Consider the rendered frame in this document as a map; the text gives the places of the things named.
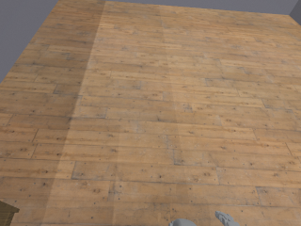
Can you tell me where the robot right hand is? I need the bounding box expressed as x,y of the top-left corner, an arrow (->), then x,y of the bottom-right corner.
214,211 -> 240,226

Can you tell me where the wardrobe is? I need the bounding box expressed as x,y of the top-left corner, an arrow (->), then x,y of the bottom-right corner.
0,201 -> 20,226

